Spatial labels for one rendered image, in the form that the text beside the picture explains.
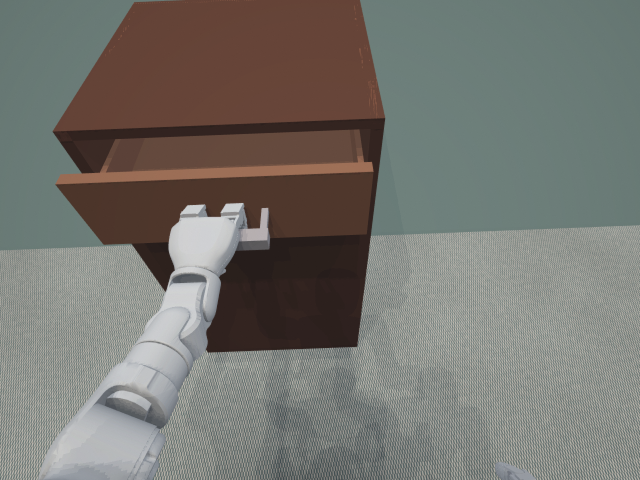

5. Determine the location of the left robot forearm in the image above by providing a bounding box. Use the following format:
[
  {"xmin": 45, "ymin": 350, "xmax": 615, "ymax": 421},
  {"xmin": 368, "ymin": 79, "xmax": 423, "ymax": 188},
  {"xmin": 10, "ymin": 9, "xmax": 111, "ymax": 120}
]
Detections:
[{"xmin": 38, "ymin": 267, "xmax": 221, "ymax": 480}]

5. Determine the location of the robot left upper arm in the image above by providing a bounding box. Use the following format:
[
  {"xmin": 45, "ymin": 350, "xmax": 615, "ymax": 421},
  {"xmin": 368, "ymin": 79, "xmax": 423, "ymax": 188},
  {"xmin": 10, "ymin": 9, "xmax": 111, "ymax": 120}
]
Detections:
[{"xmin": 43, "ymin": 403, "xmax": 166, "ymax": 480}]

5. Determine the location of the cabinet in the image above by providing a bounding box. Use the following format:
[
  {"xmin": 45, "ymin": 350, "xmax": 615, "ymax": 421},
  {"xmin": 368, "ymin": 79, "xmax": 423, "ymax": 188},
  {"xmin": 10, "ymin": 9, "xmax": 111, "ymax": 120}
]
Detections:
[{"xmin": 52, "ymin": 0, "xmax": 385, "ymax": 353}]

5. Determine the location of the drawer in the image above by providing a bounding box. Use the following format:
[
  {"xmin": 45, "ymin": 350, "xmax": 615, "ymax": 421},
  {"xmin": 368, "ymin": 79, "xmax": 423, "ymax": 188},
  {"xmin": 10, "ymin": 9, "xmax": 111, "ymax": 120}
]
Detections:
[{"xmin": 55, "ymin": 129, "xmax": 374, "ymax": 245}]

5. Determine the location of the handle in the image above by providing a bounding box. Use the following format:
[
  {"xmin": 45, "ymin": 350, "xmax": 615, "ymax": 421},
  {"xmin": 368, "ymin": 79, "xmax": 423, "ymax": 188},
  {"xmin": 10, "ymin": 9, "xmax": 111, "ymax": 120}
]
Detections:
[{"xmin": 179, "ymin": 208, "xmax": 270, "ymax": 251}]

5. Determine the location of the robot left hand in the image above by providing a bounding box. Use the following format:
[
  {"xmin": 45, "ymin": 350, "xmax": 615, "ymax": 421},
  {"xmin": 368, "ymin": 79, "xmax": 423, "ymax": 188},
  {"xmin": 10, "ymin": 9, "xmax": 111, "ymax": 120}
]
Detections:
[{"xmin": 168, "ymin": 203, "xmax": 248, "ymax": 277}]

